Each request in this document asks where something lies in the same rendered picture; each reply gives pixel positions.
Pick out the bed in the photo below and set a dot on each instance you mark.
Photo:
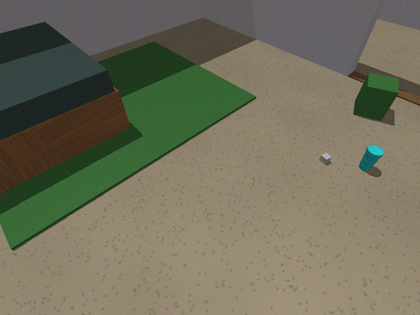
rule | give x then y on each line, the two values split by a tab
55	102

